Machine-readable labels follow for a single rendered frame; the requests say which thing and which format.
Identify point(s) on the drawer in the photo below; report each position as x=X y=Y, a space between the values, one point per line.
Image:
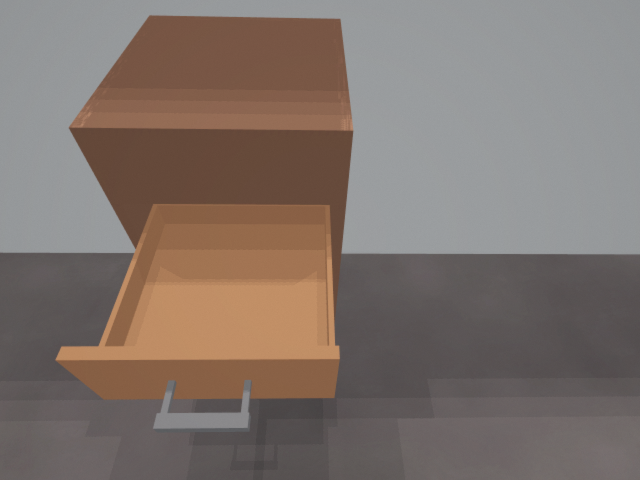
x=217 y=294

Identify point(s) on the handle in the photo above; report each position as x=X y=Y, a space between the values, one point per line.
x=166 y=422

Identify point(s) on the cabinet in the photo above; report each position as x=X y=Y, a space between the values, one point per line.
x=223 y=110

